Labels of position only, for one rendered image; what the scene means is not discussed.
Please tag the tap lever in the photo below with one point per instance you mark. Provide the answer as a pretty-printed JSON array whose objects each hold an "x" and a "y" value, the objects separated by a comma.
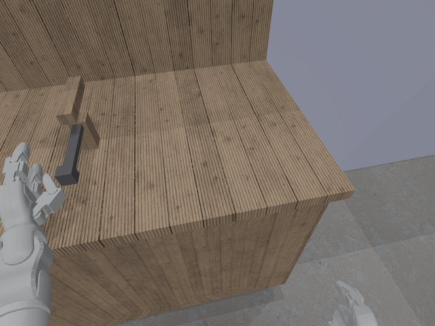
[{"x": 67, "y": 174}]

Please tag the robot left forearm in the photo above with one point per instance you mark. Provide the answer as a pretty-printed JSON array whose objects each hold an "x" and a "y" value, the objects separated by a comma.
[{"x": 25, "y": 283}]

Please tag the robot left hand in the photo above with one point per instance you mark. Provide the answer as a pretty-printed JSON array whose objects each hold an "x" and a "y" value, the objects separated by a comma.
[{"x": 21, "y": 199}]

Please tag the robot right hand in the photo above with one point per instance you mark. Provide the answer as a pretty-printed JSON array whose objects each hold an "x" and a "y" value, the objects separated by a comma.
[{"x": 359, "y": 315}]

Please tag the counter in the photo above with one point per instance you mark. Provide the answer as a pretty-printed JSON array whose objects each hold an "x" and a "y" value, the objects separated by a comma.
[{"x": 200, "y": 177}]

